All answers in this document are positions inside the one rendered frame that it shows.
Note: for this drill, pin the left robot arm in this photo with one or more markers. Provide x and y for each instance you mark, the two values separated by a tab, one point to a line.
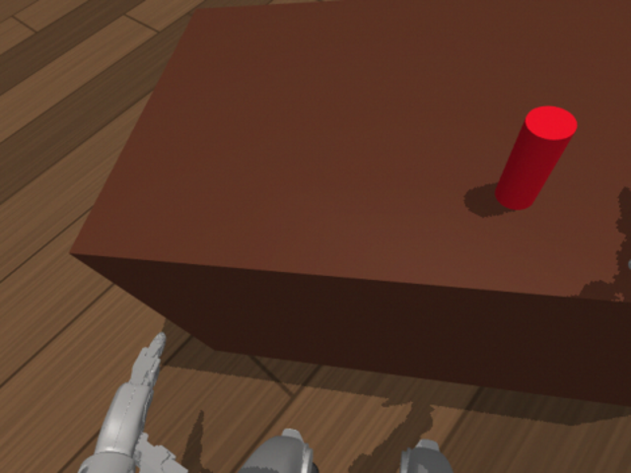
108	462

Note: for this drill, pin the left robot hand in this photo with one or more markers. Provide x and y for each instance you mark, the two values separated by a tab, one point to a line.
122	429

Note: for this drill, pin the can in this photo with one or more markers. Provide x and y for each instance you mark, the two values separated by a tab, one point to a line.
545	134

